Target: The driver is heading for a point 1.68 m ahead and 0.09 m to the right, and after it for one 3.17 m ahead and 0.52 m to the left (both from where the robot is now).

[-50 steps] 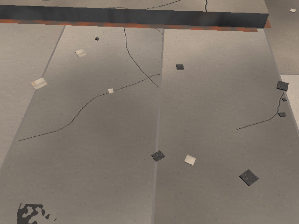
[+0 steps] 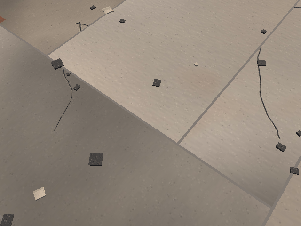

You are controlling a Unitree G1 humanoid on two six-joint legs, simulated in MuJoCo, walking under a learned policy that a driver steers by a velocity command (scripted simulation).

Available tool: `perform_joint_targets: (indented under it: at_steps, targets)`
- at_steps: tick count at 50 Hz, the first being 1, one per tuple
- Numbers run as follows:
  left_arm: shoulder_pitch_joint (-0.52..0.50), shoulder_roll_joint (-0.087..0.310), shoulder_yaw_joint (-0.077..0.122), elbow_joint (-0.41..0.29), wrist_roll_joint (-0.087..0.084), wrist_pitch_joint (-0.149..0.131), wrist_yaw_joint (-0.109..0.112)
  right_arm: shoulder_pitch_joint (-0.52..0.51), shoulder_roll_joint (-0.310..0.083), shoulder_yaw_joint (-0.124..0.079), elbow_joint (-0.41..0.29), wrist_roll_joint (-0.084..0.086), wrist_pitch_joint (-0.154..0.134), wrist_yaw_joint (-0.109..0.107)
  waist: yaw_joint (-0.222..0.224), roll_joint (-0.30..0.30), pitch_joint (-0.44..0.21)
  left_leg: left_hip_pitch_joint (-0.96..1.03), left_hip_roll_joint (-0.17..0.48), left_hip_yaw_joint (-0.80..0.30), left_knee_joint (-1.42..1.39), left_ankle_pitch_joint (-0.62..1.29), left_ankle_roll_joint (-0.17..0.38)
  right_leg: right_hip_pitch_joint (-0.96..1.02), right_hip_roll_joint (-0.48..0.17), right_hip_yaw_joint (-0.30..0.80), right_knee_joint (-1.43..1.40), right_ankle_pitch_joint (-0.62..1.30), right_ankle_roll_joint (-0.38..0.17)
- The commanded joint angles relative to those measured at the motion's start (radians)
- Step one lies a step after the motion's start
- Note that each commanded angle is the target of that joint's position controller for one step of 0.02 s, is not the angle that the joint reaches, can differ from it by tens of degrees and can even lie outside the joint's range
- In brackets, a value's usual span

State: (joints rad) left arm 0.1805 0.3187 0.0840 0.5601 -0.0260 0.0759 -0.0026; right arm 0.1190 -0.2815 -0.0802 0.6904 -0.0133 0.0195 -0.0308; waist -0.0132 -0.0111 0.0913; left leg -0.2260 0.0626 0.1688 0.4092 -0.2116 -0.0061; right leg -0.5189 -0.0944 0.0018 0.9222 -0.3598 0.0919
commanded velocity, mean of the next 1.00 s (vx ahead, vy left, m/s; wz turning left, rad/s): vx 0.01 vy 0.00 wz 0.08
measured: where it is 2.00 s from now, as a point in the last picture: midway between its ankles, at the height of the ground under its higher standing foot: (190, 130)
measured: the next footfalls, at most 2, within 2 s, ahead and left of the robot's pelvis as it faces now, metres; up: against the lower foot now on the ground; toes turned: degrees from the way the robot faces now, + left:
right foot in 0.10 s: +0.05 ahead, -0.15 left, +0.00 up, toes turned -10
left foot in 0.66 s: +0.10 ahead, +0.06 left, +0.00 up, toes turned -1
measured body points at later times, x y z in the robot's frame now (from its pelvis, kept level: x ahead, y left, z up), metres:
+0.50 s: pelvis +0.04 -0.06 +0.00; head +0.06 -0.07 +0.44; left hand +0.29 +0.13 -0.08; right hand +0.11 -0.36 -0.12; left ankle +0.09 +0.08 -0.71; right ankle +0.01 -0.14 -0.74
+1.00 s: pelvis +0.10 -0.01 +0.00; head +0.13 +0.02 +0.45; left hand +0.22 +0.29 -0.10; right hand +0.30 -0.28 -0.06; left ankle +0.06 +0.06 -0.74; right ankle +0.17 -0.17 -0.69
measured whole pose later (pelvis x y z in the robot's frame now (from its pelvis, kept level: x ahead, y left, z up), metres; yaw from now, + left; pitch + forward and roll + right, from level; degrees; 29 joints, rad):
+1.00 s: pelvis +0.10 -0.01 +0.00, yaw +11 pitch +3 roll -3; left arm 0.09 0.32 0.07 0.71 -0.01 -0.01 0.01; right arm 0.20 -0.34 -0.06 0.60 0.02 0.04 -0.04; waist -0.01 -0.02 0.04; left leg -0.23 -0.09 -0.19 0.46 -0.26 0.07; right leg -0.51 0.03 0.09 0.82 -0.26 0.10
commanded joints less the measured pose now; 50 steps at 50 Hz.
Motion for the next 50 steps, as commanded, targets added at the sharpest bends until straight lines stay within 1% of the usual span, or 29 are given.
perform_joint_targets:
  at_steps: [1, 3, 4, 5, 6, 7, 8, 9, 10, 11, 12, 15, 18, 21, 24, 28, 31, 32, 33, 34, 35, 36, 37, 38, 39, 42, 46, 48, 50]
  targets:
    - [-0.03, 0.092, 0.03, -0.085, 0.0, -0.005, -0.01, -0.037, -0.211, -0.065, -0.06, 0.02, -0.018, 0.017, -0.011, 0.183, -0.175, 0.145, 0.258, -0.092, -0.074, 0.319, 0.185, 0.076, 0.016, -0.07, -0.142, 0.021, -0.031]
    - [0.005, 0.096, 0.042, -0.074, -0.004, 0.008, -0.016, -0.043, -0.205, -0.067, -0.052, 0.04, -0.024, 0.027, 0.023, 0.172, -0.183, 0.141, 0.269, -0.058, 0.001, 0.291, 0.138, 0.173, 0.038, -0.093, -0.293, 0.074, -0.075]
    - [0.059, 0.106, 0.055, -0.054, -0.003, 0.009, -0.011, -0.033, -0.18, -0.063, -0.041, 0.05, -0.024, 0.029, 0.053, 0.143, -0.193, 0.092, 0.245, -0.016, 0.096, 0.235, 0.089, 0.281, 0.067, -0.095, -0.395, 0.143, -0.11]
    - [0.15, 0.173, 0.085, -0.025, -0.001, 0.005, 0.003, 0.02, -0.131, -0.051, -0.021, 0.04, -0.026, 0.036, 0.084, 0.0, -0.2, -0.067, 0.172, 0.044, 0.302, 0.106, 0.017, 0.475, 0.052, 0.011, -0.503, 0.331, -0.168]
    - [0.181, 0.343, 0.121, -0.047, 0.0, -0.006, 0.02, -0.004, -0.069, -0.029, -0.092, -0.015, -0.028, 0.039, 0.042, -0.361, -0.177, -0.461, 0.016, 0.071, 0.657, -0.45, -0.085, 0.664, -0.209, 0.448, -0.488, 0.801, -0.321]
    - [0.145, 0.312, 0.104, -0.078, 0.045, -0.047, 0.004, -0.106, -0.091, -0.03, -0.131, -0.019, -0.034, 0.025, 0.092, -0.277, -0.3, -0.544, -0.041, -0.181, 0.817, -0.484, -0.083, 0.593, -0.286, 0.605, -0.533, 0.709, -0.465]
    - [0.12, 0.265, 0.089, -0.067, 0.047, -0.072, -0.004, -0.148, -0.132, -0.039, -0.137, 0.006, -0.034, 0.017, 0.092, -0.176, -0.268, -0.558, -0.026, -0.229, 0.854, -0.398, -0.055, 0.574, -0.243, 0.517, -0.562, 0.596, -0.434]
    - [0.087, 0.235, 0.08, -0.052, 0.024, -0.082, 0.003, -0.146, -0.13, -0.04, -0.134, 0.013, -0.038, 0.008, 0.059, -0.141, -0.215, -0.568, -0.018, -0.249, 0.817, -0.3, -0.031, 0.533, -0.188, 0.462, -0.571, 0.496, -0.379]
    - [0.039, 0.198, 0.066, -0.056, 0.001, -0.077, 0.012, -0.121, -0.146, -0.045, -0.117, 0.002, -0.038, 0.0, 0.032, -0.097, -0.19, -0.558, -0.004, -0.261, 0.78, -0.227, -0.027, 0.503, -0.155, 0.425, -0.566, 0.449, -0.337]
    - [-0.019, 0.176, 0.052, -0.067, -0.001, -0.069, 0.023, -0.087, -0.157, -0.05, -0.103, -0.003, -0.034, -0.002, 0.0, -0.106, -0.188, -0.508, -0.007, -0.254, 0.763, -0.169, -0.034, 0.45, -0.135, 0.374, -0.56, 0.489, -0.318]
    - [-0.048, 0.149, 0.037, -0.078, 0.012, -0.066, 0.032, -0.047, -0.157, -0.049, -0.077, -0.001, -0.03, 0.004, -0.011, -0.118, -0.212, -0.457, -0.018, -0.228, 0.782, -0.124, -0.046, 0.425, -0.124, 0.328, -0.553, 0.56, -0.313]
    - [-0.035, 0.1, 0.007, -0.045, 0.032, -0.074, 0.041, 0.005, -0.115, -0.029, -0.04, 0.013, -0.016, 0.013, -0.001, -0.097, -0.244, -0.366, -0.016, -0.195, 0.723, -0.064, -0.076, 0.414, -0.102, 0.234, -0.544, 0.655, -0.308]
    - [-0.047, 0.029, -0.028, 0.001, 0.052, -0.08, 0.037, 0.005, -0.063, -0.001, -0.031, 0.018, -0.006, 0.027, 0.008, -0.114, -0.217, -0.246, 0.024, -0.191, 0.517, -0.029, -0.081, 0.377, -0.077, 0.157, -0.559, 0.554, -0.285]
    - [-0.053, 0.085, -0.015, 0.029, 0.069, -0.082, 0.026, -0.03, -0.109, -0.005, -0.054, 0.031, 0.001, 0.033, 0.044, -0.142, -0.129, -0.186, 0.015, -0.167, 0.421, -0.08, -0.066, 0.311, -0.108, 0.162, -0.592, 0.406, -0.307]
    - [-0.043, 0.136, 0.006, 0.048, 0.052, -0.068, 0.027, -0.038, -0.15, -0.014, -0.087, 0.043, 0.003, 0.034, 0.066, -0.121, -0.064, -0.288, 0.008, -0.161, 0.441, -0.203, -0.05, 0.361, -0.176, 0.215, -0.573, 0.41, -0.343]
    - [-0.064, 0.117, 0.011, 0.052, 0.036, -0.054, 0.038, 0.014, -0.114, -0.006, -0.1, 0.045, 0.001, 0.049, 0.05, -0.093, -0.112, -0.296, 0.009, -0.135, 0.422, -0.258, -0.037, 0.459, -0.218, 0.197, -0.5, 0.64, -0.345]
    - [-0.095, 0.117, 0.02, 0.048, 0.02, -0.047, 0.044, 0.071, -0.102, -0.008, -0.1, 0.052, 0.001, 0.062, 0.014, -0.095, -0.151, -0.197, -0.029, -0.084, 0.259, -0.165, -0.008, 0.469, -0.198, 0.119, -0.421, 0.697, -0.297]
    - [-0.102, 0.113, 0.023, 0.051, 0.008, -0.047, 0.047, 0.111, -0.106, -0.012, -0.092, 0.049, 0.0, 0.061, -0.012, -0.088, -0.164, -0.117, -0.053, -0.071, 0.141, -0.053, 0.014, 0.441, -0.171, 0.07, -0.36, 0.663, -0.256]
    - [-0.067, 0.094, 0.024, 0.061, 0.009, -0.055, 0.046, 0.159, -0.154, -0.031, -0.088, 0.04, -0.003, 0.05, -0.025, 0.002, -0.188, 0.015, -0.035, -0.175, 0.039, 0.167, 0.06, 0.351, -0.098, -0.005, -0.207, 0.533, -0.18]
    - [-0.108, 0.051, 0.012, 0.007, 0.058, -0.067, 0.042, 0.198, -0.312, -0.072, -0.112, 0.031, -0.013, 0.033, -0.013, 0.298, -0.214, 0.237, 0.218, -0.583, 0.03, 0.691, 0.206, 0.023, 0.058, -0.093, 0.106, 0.077, -0.059]
    - [-0.204, 0.045, 0.004, -0.023, 0.069, -0.081, 0.038, 0.238, -0.3, -0.062, -0.121, -0.001, -0.024, 0.043, -0.073, 0.33, -0.283, 0.314, 0.331, -0.787, -0.02, 0.825, 0.394, -0.167, 0.192, 0.051, 0.28, -0.353, -0.029]
    - [-0.187, 0.074, 0.012, -0.009, 0.046, -0.087, 0.031, 0.213, -0.265, -0.052, -0.127, -0.005, -0.035, 0.044, -0.063, 0.186, -0.272, 0.318, 0.306, -0.708, -0.019, 0.758, 0.385, -0.197, 0.15, 0.116, 0.367, -0.33, -0.03]
    - [-0.179, 0.076, 0.013, 0.004, 0.033, -0.089, 0.029, 0.166, -0.242, -0.051, -0.126, 0.013, -0.039, 0.034, -0.03, 0.111, -0.229, 0.299, 0.236, -0.623, -0.005, 0.69, 0.327, -0.215, 0.13, 0.123, 0.361, -0.24, -0.034]
    - [-0.172, 0.074, 0.014, 0.017, 0.033, -0.088, 0.033, 0.121, -0.228, -0.048, -0.134, 0.036, -0.03, 0.025, -0.011, 0.062, -0.199, 0.276, 0.19, -0.569, -0.002, 0.645, 0.281, -0.229, 0.115, 0.119, 0.305, -0.165, -0.027]
    - [-0.172, 0.085, 0.018, 0.02, 0.037, -0.086, 0.037, 0.088, -0.216, -0.041, -0.145, 0.05, -0.018, 0.012, 0.002, 0.066, -0.193, 0.249, 0.158, -0.539, -0.008, 0.616, 0.254, -0.198, 0.104, 0.124, 0.251, -0.107, -0.019]
    - [-0.148, 0.058, 0.01, 0.041, 0.028, -0.088, 0.028, 0.092, -0.223, -0.043, -0.158, 0.043, 0.006, -0.006, 0.009, 0.09, -0.209, 0.227, 0.107, -0.527, -0.013, 0.618, 0.24, -0.134, 0.147, 0.111, 0.148, -0.014, 0.01]
    - [-0.143, 0.062, 0.008, 0.069, 0.023, -0.09, 0.029, 0.086, -0.229, -0.043, -0.167, 0.039, 0.02, -0.019, 0.0, 0.123, -0.214, 0.207, 0.091, -0.54, 0.011, 0.55, 0.214, -0.081, 0.155, 0.112, -0.027, 0.053, 0.028]
    - [-0.123, 0.063, 0.001, 0.088, 0.014, -0.095, 0.011, 0.124, -0.189, -0.024, -0.151, 0.04, 0.016, -0.018, -0.03, 0.148, -0.237, 0.166, 0.081, -0.53, -0.055, 0.039, 0.209, -0.024, 0.117, 0.077, -0.101, 0.115, 0.019]
    - [-0.168, 0.064, -0.007, 0.069, 0.005, -0.115, -0.009, 0.158, -0.185, -0.008, -0.129, 0.023, -0.006, 0.0, -0.07, 0.218, -0.15, 0.105, 0.109, -0.592, -0.149, -0.321, 0.223, -0.025, 0.084, 0.05, -0.168, 0.142, -0.007]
